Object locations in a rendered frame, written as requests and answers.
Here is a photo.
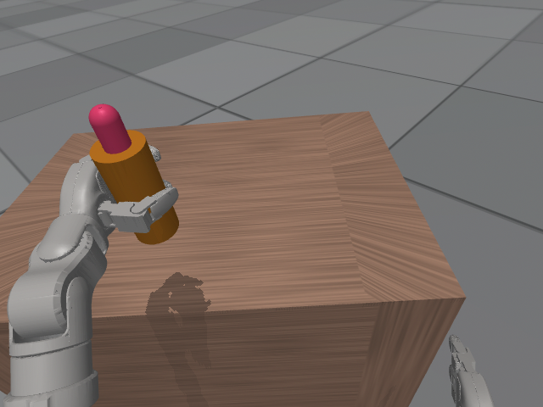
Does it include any left robot arm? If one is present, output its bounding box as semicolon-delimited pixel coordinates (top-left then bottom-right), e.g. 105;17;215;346
3;214;109;407

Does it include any right robot hand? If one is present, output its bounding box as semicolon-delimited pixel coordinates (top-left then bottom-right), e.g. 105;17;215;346
449;334;495;407

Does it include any left robot hand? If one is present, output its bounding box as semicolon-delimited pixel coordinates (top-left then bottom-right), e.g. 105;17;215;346
59;145;179;237

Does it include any bottle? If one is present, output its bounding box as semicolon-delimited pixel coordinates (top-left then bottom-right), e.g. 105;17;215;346
89;104;179;244

